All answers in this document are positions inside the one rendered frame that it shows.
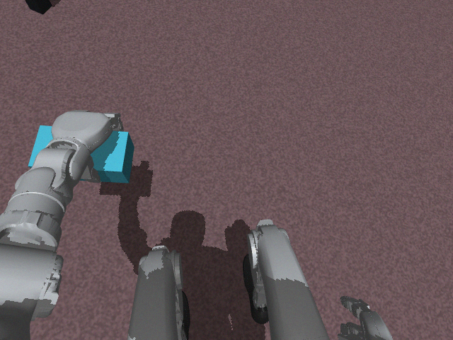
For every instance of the carton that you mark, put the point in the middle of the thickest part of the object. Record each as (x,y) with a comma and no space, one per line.
(112,160)

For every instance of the right robot hand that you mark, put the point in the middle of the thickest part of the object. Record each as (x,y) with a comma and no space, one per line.
(372,325)

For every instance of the left robot arm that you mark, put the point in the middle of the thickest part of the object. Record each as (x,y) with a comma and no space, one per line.
(30,269)

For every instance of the left robot hand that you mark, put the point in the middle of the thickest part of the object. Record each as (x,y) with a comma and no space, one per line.
(91,129)

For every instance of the right robot foot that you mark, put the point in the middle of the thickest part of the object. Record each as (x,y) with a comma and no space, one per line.
(259,315)

